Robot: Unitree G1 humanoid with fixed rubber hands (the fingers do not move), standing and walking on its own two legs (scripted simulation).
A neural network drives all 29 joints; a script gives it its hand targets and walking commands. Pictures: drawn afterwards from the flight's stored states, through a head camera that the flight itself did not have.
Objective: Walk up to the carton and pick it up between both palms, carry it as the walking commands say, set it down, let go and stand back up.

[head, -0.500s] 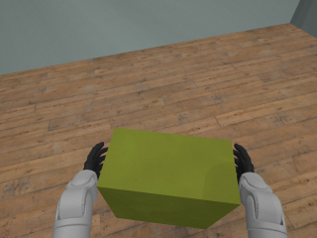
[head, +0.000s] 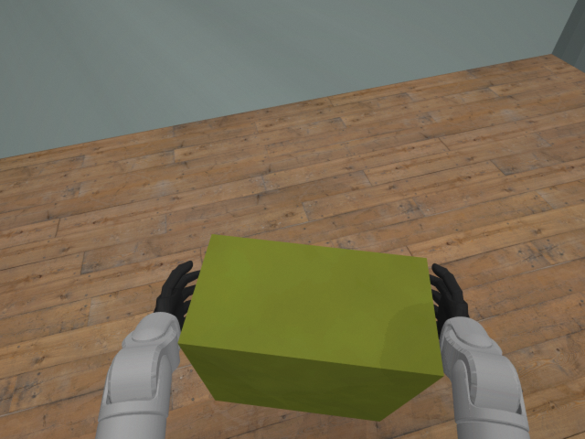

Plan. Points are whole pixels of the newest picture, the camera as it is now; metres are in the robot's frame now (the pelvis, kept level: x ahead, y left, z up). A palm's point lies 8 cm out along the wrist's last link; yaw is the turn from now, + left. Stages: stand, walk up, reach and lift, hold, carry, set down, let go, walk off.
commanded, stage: carry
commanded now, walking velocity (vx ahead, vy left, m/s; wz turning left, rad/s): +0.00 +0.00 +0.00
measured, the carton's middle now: (306, 339) +0.28 -0.01 -0.05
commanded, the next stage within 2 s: none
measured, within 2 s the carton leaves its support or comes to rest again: neither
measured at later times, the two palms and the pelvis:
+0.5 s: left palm (190, 239) +0.43 +0.18 +0.02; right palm (421, 231) +0.41 -0.20 +0.03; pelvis +0.15 +0.00 +0.00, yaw +0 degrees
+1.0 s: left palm (198, 177) +0.57 +0.18 +0.03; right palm (397, 173) +0.55 -0.20 +0.02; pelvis +0.29 +0.00 +0.00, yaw +0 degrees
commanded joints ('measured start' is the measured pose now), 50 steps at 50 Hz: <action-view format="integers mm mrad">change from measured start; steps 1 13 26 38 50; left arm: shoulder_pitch -442 -343 -491 -474 -434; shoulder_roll -576 -579 -618 -601 -587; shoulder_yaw -455 -453 -516 -495 -469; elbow -111 -121 -179 -152 -138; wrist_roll -21 -4 -18 -23 -22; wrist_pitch -43 -43 -54 -52 -46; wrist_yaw -104 -103 -93 -92 -106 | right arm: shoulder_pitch -616 -579 -562 -600 -587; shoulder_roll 539 520 547 547 532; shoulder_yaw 658 660 631 664 661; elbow -175 -186 -139 -166 -191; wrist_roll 119 118 131 144 124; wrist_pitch -47 -50 -58 -58 -48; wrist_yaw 172 176 185 183 181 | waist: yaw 10 4 -41 10 4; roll -279 73 316 -265 -3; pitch -333 -332 -391 -329 -334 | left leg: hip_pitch -386 442 696 -340 235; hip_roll -35 185 282 -23 107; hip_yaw -36 -127 -312 -31 -20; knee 66 -214 -318 -133 -100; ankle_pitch -63 1562 2017 -50 1303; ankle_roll -2 78 165 3 14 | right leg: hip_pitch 654 -102 -393 606 134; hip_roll -251 28 79 -225 -6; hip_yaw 259 -42 -15 205 -21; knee -198 -250 305 -139 -231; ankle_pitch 1777 209 -218 1656 679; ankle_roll -136 38 33 -111 9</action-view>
